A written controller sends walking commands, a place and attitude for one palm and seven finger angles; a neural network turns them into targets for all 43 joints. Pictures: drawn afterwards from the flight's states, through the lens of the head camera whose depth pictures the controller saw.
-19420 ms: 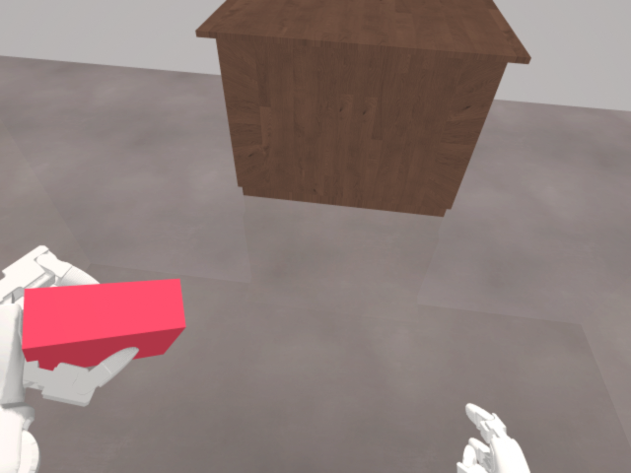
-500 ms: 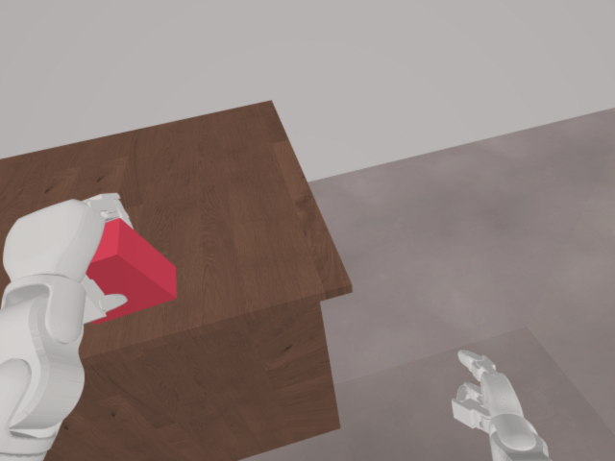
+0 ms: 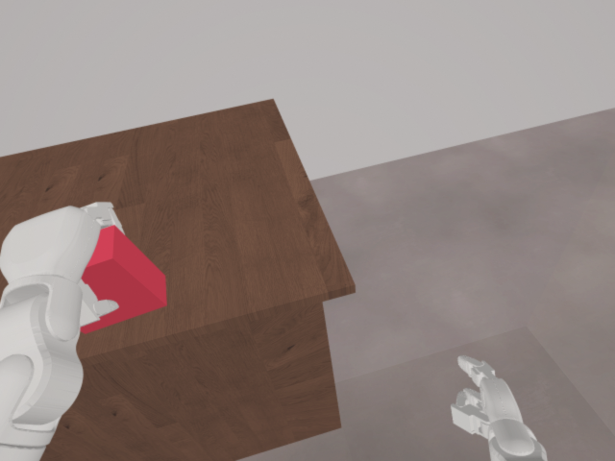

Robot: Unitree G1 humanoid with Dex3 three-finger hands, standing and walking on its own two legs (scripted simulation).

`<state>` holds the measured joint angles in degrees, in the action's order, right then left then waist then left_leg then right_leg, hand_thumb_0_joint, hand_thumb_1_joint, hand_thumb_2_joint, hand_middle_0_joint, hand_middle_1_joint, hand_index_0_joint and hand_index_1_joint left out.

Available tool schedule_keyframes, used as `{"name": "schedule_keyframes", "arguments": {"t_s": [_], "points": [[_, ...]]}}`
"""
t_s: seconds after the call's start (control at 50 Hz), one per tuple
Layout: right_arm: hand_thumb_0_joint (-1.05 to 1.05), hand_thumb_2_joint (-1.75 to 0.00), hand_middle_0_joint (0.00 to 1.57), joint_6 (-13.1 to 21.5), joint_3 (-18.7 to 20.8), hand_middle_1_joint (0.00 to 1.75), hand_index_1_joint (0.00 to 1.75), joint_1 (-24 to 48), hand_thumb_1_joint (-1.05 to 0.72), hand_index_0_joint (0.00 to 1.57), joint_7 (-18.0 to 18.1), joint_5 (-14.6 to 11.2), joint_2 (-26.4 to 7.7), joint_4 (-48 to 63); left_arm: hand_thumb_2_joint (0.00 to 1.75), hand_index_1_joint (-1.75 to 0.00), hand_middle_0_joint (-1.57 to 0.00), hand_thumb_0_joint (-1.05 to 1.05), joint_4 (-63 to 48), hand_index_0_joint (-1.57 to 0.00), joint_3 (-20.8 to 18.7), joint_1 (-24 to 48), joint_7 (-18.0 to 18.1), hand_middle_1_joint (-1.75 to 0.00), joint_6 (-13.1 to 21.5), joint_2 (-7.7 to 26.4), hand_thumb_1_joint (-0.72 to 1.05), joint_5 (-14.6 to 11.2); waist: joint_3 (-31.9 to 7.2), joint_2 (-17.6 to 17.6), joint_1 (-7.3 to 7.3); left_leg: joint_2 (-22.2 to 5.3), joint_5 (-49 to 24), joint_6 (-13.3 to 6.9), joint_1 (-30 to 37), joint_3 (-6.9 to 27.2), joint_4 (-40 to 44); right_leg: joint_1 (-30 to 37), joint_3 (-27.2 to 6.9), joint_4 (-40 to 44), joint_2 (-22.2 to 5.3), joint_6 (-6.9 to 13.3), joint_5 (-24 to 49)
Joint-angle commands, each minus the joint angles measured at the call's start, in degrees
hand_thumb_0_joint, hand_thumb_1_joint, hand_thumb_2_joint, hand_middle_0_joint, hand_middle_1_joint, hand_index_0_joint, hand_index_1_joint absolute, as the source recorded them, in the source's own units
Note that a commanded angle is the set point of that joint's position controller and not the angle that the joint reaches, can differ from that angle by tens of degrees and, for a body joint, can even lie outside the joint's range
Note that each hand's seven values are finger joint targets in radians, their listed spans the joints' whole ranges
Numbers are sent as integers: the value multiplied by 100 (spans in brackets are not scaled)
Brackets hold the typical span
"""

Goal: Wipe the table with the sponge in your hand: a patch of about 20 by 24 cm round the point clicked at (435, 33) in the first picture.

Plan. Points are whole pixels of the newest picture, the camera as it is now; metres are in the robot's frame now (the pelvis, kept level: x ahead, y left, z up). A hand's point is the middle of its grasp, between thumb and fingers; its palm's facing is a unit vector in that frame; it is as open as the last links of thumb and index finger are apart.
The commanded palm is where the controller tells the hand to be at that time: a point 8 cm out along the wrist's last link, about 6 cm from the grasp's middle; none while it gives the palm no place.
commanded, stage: move the sponge above the wiping area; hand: left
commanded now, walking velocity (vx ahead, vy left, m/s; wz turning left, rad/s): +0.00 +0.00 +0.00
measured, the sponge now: (108, 290) +0.24 +0.30 +0.14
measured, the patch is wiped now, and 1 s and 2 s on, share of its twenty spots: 0.00 0.00 0.00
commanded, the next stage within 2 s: none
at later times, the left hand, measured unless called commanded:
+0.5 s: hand (96, 260) +0.26 +0.32 +0.17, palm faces +0.11 -0.03 -0.99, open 9.3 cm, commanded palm +0.22 +0.32 +0.24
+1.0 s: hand (85, 267) +0.26 +0.34 +0.15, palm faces +0.06 -0.01 -1.00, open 9.3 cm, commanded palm +0.24 +0.34 +0.22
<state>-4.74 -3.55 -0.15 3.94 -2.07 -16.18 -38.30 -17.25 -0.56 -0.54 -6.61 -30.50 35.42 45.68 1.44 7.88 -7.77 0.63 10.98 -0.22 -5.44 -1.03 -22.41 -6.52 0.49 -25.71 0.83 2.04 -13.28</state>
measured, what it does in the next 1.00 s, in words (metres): stands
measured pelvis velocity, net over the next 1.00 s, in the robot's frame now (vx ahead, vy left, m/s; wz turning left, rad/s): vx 0.02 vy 0.01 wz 0.03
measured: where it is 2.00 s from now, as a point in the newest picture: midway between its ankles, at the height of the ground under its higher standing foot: outside the picture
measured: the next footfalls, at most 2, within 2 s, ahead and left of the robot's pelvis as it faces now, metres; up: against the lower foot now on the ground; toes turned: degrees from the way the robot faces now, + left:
none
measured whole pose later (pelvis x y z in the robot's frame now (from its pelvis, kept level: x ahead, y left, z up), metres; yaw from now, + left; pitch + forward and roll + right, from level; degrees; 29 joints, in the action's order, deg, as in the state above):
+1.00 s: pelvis +0.02 +0.01 +0.00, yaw +2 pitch -4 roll +0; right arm -4.7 -2.9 -1.7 4.5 -1.8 -16.4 -39.0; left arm -5.4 -1.7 3.1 -8.0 -23.0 36.4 48.9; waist 1.5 6.5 -7.1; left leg 1.3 11.5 -1.0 -6.0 0.3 -21.6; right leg -5.6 1.7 -22.8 0.2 1.3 -13.2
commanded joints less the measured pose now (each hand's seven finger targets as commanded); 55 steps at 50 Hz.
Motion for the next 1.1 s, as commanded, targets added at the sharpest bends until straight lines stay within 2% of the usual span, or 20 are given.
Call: {"name": "schedule_keyframes", "arguments": {"t_s": [0.0,0.08,0.16,0.18,0.24,0.26,0.3,0.36,0.38,0.46,0.48,0.56,0.58,0.66,0.76,0.88,0.96,0.98,1.06,1.08], "points": [[0,-90,20,368,143,30,30,1366,-90,20,86,3,-492,1004,130,-160,-120,0,-802,-120,-895,1744,158,-160,142,1541,10,305,-1000,-447,35,246,-829,-199,-133,102,329,430,-389,525,66,40,435],[0,-90,20,436,89,30,30,1390,-90,20,103,-4,-456,1038,130,-160,-120,0,-804,-120,-525,2210,82,-160,226,1295,10,476,-1084,-365,61,267,-880,-209,-88,79,330,379,-264,517,62,62,386],[0,-90,20,371,145,30,30,1429,-90,20,100,27,-517,1005,130,-160,-120,0,-803,-120,-826,2337,98,-160,263,1660,10,622,-1292,-113,-17,243,-896,-179,-7,181,406,482,-400,545,134,144,397],[0,-90,20,412,86,30,30,1378,-90,20,73,26,-449,1014,130,-160,-120,0,-706,-120,-609,2408,96,-160,289,1427,10,639,-1327,-307,-10,269,-1023,-193,-65,109,372,555,-233,469,75,110,487],[0,-90,20,297,142,30,30,1329,-90,20,68,24,-499,935,130,-160,-120,0,-336,-120,-783,2224,121,-160,271,1540,10,585,-1142,-427,-29,241,-915,-173,-142,150,460,536,-236,548,74,99,470],[0,-90,20,282,130,30,30,1398,-90,20,61,13,-521,952,130,-160,-120,0,-304,-120,-884,2294,122,-160,210,1668,10,649,-1125,-198,-32,220,-826,-149,-139,179,485,463,-374,579,133,161,324],[0,-90,20,282,118,30,30,1286,-90,20,26,4,-458,923,130,-160,-120,0,-216,-120,-624,2301,113,-160,233,1352,10,564,-1185,-326,14,217,-972,-161,-117,154,488,577,-212,537,100,125,490],[0,-90,20,246,142,30,30,1349,-90,20,22,16,-551,946,130,-160,-120,0,-191,-120,-899,2278,73,-160,194,1688,10,657,-1212,-228,-17,227,-992,-158,-128,174,441,531,-378,548,135,168,556],[0,-90,20,280,89,30,30,1317,-90,20,3,-2,-469,1007,130,-160,-120,0,-242,-120,-555,2329,31,-160,214,1310,10,612,-1249,-376,14,235,-1065,-177,-153,115,423,591,-183,484,68,117,614],[0,-90,20,233,154,30,30,1304,-90,20,18,27,-570,1010,130,-160,-120,0,-343,-120,-991,2040,-8,-160,295,1737,10,615,-1327,-257,-28,220,-1207,-178,-83,178,372,609,-329,477,120,154,812],[0,-90,20,283,104,30,30,1242,-90,20,5,7,-489,1028,130,-160,-120,0,-350,-120,-675,2181,-22,-160,344,1400,10,585,-1312,-391,43,233,-1269,-193,-108,111,336,614,-169,441,65,111,863],[0,-90,20,270,171,30,30,1208,-90,20,61,4,-576,993,130,-160,-120,0,-361,-120,-891,2248,15,-160,461,1669,10,582,-1219,-259,84,197,-1118,-178,-21,188,381,464,-256,539,129,138,688],[0,-90,20,329,141,30,30,1151,-90,20,58,5,-524,992,130,-160,-120,0,-341,-120,-707,2395,39,-160,531,1468,10,585,-1282,-332,93,222,-1181,-198,-18,139,337,495,-139,504,81,110,717],[0,-90,20,318,214,30,30,1143,-90,20,91,37,-599,962,130,-160,-120,0,-375,-120,-1109,2195,116,-160,655,1843,10,605,-1411,-245,20,221,-1363,-184,70,209,321,608,-296,511,132,164,951],[0,-90,20,275,216,30,30,1096,-90,20,82,32,-618,901,130,-160,-120,0,-45,-120,-1227,2043,171,-160,660,1893,10,575,-1269,-232,22,216,-1415,-160,-12,202,344,601,-270,541,131,173,1033],[0,-90,20,330,201,30,30,1005,-90,20,87,22,-578,922,130,-160,-120,0,29,-120,-965,2057,116,-160,754,1628,10,527,-1333,-304,90,239,-1491,-188,-18,118,272,651,-108,489,62,116,1144],[0,-90,20,279,252,30,30,989,-90,20,128,12,-657,902,130,-160,-120,0,120,-120,-1130,2081,74,-160,827,1857,10,549,-1267,-239,130,211,-1371,-178,13,168,301,551,-196,572,114,142,1043],[0,-90,20,329,201,30,30,955,-90,20,128,7,-590,905,130,-160,-120,0,199,-120,-868,2206,65,-160,881,1588,10,563,-1225,-375,165,233,-1372,-191,-29,118,278,524,-54,539,68,102,983],[0,-90,20,323,269,30,30,909,-90,20,165,42,-674,862,130,-160,-120,0,246,-120,-1302,2249,157,-160,1062,2069,10,612,-1360,-207,96,224,-1376,-181,39,195,309,610,-186,582,115,160,1034],[0,-90,20,355,217,30,30,882,-90,20,158,29,-585,847,130,-160,-120,0,362,-120,-984,2325,153,-160,1110,1695,10,627,-1289,-323,155,239,-1459,-187,-11,127,284,584,-33,541,70,123,1055]]}}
